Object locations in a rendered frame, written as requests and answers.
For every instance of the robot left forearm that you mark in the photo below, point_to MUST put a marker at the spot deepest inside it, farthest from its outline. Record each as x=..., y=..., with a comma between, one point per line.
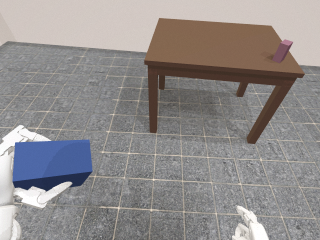
x=10, y=229

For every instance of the robot right hand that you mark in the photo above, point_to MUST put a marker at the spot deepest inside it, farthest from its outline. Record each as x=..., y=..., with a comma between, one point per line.
x=255, y=230

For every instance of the table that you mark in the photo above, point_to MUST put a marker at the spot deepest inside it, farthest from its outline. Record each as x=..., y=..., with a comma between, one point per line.
x=221, y=51

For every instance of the sponge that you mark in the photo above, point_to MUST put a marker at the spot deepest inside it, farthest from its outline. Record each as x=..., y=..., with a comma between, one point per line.
x=46, y=164

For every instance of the robot left hand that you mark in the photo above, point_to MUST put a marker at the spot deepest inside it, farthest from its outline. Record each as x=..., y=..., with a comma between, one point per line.
x=34, y=197

